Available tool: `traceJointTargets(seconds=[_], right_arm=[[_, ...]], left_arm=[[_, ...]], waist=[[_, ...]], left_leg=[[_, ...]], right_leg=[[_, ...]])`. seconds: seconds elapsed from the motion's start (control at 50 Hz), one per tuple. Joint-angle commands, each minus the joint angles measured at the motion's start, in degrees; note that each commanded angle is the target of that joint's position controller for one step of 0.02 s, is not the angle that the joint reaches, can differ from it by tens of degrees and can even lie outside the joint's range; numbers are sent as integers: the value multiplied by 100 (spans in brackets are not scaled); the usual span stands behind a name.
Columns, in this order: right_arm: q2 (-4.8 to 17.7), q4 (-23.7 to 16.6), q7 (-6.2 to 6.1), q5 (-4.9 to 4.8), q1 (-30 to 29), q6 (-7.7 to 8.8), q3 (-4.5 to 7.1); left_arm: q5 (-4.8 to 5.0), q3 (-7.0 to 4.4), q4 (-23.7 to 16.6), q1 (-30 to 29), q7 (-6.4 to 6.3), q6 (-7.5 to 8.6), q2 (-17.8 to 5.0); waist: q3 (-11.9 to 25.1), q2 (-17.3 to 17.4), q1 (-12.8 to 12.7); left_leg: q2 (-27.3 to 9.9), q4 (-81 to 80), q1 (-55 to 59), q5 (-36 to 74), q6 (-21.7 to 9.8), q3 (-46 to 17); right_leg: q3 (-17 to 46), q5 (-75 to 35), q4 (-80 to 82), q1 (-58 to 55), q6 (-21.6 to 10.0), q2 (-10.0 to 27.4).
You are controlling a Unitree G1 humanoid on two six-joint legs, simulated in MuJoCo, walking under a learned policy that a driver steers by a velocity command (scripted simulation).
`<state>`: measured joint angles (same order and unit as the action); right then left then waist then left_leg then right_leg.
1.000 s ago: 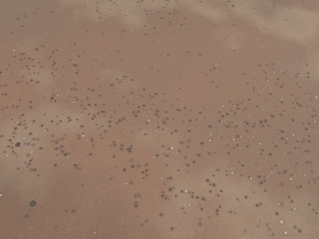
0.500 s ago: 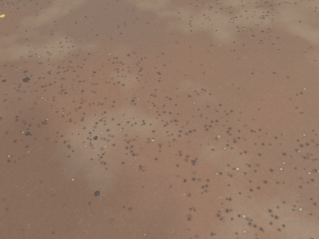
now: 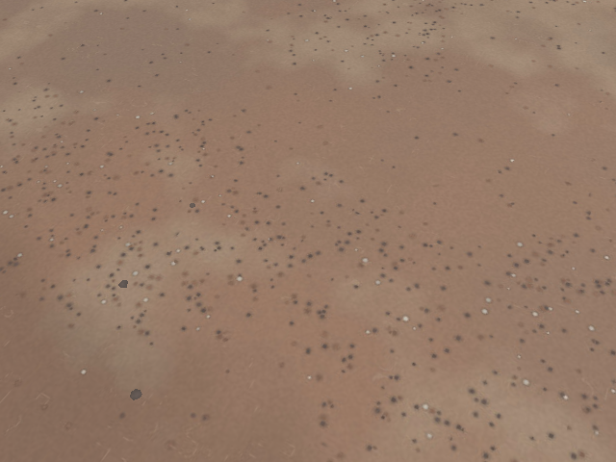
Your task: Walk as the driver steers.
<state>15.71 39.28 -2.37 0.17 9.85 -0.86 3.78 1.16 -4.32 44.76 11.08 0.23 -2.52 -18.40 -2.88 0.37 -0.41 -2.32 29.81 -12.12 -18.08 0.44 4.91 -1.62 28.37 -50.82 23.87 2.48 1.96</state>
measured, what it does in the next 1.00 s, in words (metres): walks ahead: right foot, then left foot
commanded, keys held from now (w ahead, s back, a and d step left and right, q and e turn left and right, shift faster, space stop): w+e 0.42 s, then w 0.24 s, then w+q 0.34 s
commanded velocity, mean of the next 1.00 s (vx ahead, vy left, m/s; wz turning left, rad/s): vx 0.38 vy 0.00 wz -0.24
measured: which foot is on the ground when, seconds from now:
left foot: down 0.00-0.08, up 0.10-0.62, down 0.64-1.00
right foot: up 0.00-0.08, down 0.10-0.66, up 0.68-1.00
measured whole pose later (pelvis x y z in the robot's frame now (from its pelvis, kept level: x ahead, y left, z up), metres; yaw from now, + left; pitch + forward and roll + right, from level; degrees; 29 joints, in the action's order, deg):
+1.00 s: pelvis +0.42 -0.12 +0.01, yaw -13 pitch +2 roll +2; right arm 15.9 46.5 0.1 -1.8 22.9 3.8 3.7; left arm 0.0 -1.4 36.6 2.9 0.9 5.8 -15.6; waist -2.2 -2.0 6.0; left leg 4.2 17.9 -4.8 -15.0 -1.9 -5.4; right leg 5.6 1.0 -33.6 34.2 2.6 3.2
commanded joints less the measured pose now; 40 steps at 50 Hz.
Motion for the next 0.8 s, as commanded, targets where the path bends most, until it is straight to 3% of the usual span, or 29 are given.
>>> traceJointTargets(seconds=[0.02,0.06,0.08,0.1,0.12,0.14,0.16,0.18,0.2,0.22,0.3,0.42,0.52,0.58,0.6,0.62,0.64,0.66,0.68,0.7,0.72,0.74,0.76,0.8], right_arm=[[1045,-393,-4,-81,-339,28,322],[1034,-308,35,-202,-310,23,322],[761,-236,73,-145,-123,47,249],[310,-386,130,61,-267,91,102],[313,-817,128,-10,-754,229,79],[712,-812,155,-222,-1004,357,178],[912,-735,189,-267,-944,438,241],[941,-564,167,-146,-782,484,275],[936,-491,154,-30,-712,525,291],[894,-449,179,2,-681,554,301],[649,-389,226,4,-802,623,255],[468,-557,334,-62,-1540,708,160],[414,-700,518,-89,-2030,859,74],[606,-642,526,-107,-1657,902,146],[755,-565,484,-93,-1282,904,218],[952,-397,430,-80,-552,899,312],[1148,-251,381,1,520,884,359],[1595,-13,372,79,1392,841,474],[1133,168,445,-44,1551,845,349],[844,151,423,-143,1087,809,251],[740,94,402,-119,703,747,199],[664,82,401,-59,477,698,156],[595,46,395,3,368,695,111],[608,57,373,-40,340,702,107]], left_arm=[[35,-63,-503,-32,113,25,-334],[57,-112,-402,411,166,21,-340],[65,-215,-216,871,128,41,-514],[85,-395,-198,1366,36,106,-1160],[-113,-404,-471,1403,127,340,-1668],[-191,-295,-528,1217,157,509,-1252],[-132,-193,-546,966,128,585,-948],[-62,-141,-605,763,83,599,-813],[-39,-105,-636,633,30,585,-767],[-67,-80,-667,664,-17,581,-734],[-53,-92,-609,1131,-118,633,-714],[-2,-119,-421,1507,-193,562,-700],[25,-102,-204,1792,-214,500,-638],[17,-140,-184,1659,-225,454,-739],[8,-152,-205,1588,-224,447,-774],[-6,-127,-241,1465,-213,444,-736],[-84,-50,-378,1291,-193,458,-571],[-88,125,-405,2051,-173,517,74],[34,123,-354,2093,-158,607,-194],[129,10,-472,1407,-119,659,-609],[81,32,-604,861,-92,718,-630],[-32,27,-690,524,-73,780,-566],[-98,4,-704,501,-59,800,-521],[-118,55,-695,678,-33,796,-291]], waist=[[658,758,38],[766,668,-184],[792,221,-277],[613,-1347,-397],[638,-1754,-496],[342,-974,-531],[16,-809,-348],[-86,-513,-216],[-125,-531,-144],[-70,-618,-111],[96,-455,-189],[-89,-735,-444],[-228,-759,-653],[-130,-991,-392],[144,-1072,-176],[684,-1015,232],[1550,-837,740],[2627,897,534],[2638,1460,560],[1476,947,557],[842,412,455],[399,141,303],[290,192,131],[327,408,-65]], left_leg=[[-1528,-653,402,2714,-1132,-858],[-1350,-336,-116,652,-830,-577],[-1060,391,-775,-578,-574,-232],[-400,2603,-2259,-1746,-26,408],[435,3692,-3661,-2206,83,-530],[104,4038,-3952,-1812,-56,-1039],[-72,3858,-3950,-1168,-209,-1068],[-203,3640,-3783,-613,-227,-1040],[-262,3269,-3566,-91,-181,-1031],[-246,3061,-3286,321,-126,-998],[-24,2133,-3234,1341,121,-868],[163,678,-2959,1990,342,-866],[242,11,-2662,2032,154,-631],[372,-210,-1941,1580,-125,-456],[528,-262,-1351,1412,-271,-310],[535,-407,-270,1676,-501,-249],[-168,-115,1543,1646,-906,-968],[-1685,-211,3870,739,-1842,-3615],[-2045,-1159,3865,-17,-1994,-5124],[-1806,-1289,2963,-417,-1765,-4337],[-1519,-1421,2033,-115,-1615,-3574],[-1272,-1585,1240,470,-1564,-3106],[-1072,-1734,787,960,-1535,-2829],[-887,-1943,422,1456,-1616,-2542]], right_leg=[[-195,-530,655,-236,-72,41],[-517,-1243,1687,-1221,-336,-265],[-349,-1106,2039,-2036,-527,-405],[1767,-804,2861,-2756,-1112,861],[4718,298,3903,-2686,-2332,2006],[4733,1111,4193,-2546,-2378,2104],[4204,1316,4166,-2314,-2074,1869],[3670,1004,4056,-2172,-1793,1584],[3199,469,4063,-2047,-1622,1322],[2864,44,4125,-1974,-1523,1103],[2195,-1642,4129,-2332,-1465,849],[2028,-2185,3941,-2187,-1374,685],[2072,-2871,3644,-2445,-1374,860],[2071,-4188,3302,-2581,-1223,969],[1967,-5397,2858,-2627,-1148,884],[1714,-6264,2016,-2480,-1005,641],[1683,-5511,680,-1542,-858,426],[1284,-1970,-1672,588,-404,-573],[1505,367,-2474,1398,-366,-751],[1364,52,-2755,1867,-381,-355],[1039,-426,-2526,1824,-418,-49],[851,-721,-2141,1715,-409,130],[829,-911,-1844,1452,-397,284],[720,-974,-1340,1182,-297,372]])
Velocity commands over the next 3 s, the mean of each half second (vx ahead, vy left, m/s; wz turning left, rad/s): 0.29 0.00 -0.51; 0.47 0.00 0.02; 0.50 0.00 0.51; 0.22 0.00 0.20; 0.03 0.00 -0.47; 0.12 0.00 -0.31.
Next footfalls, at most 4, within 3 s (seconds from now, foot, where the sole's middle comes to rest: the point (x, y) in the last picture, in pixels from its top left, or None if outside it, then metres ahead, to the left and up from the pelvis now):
0.10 right None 0.04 -0.12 -0.77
0.64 left None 0.42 0.00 -0.77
1.08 right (474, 398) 0.60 -0.31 -0.77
1.58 left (349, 291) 0.89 -0.05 -0.77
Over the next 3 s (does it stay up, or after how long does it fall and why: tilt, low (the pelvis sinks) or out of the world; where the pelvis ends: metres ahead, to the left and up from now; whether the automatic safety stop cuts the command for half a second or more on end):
stays up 0.94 -0.15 0.01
